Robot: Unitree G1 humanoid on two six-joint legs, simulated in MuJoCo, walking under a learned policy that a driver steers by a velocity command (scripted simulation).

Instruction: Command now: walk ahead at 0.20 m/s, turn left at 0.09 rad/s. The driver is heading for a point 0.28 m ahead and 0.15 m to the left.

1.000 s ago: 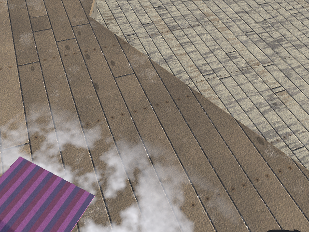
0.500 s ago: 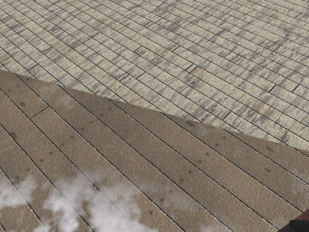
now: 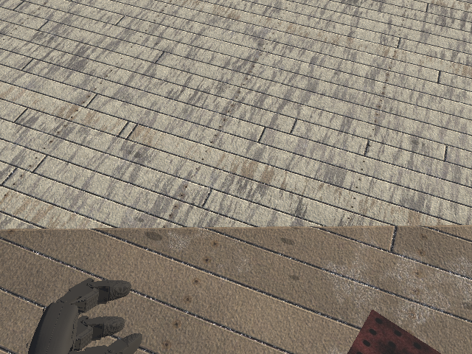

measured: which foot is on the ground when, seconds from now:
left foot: down 0.00-0.00, up 0.02-0.50, down 0.52-1.00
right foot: down 0.00-0.52, up 0.54-0.82, down 0.84-1.00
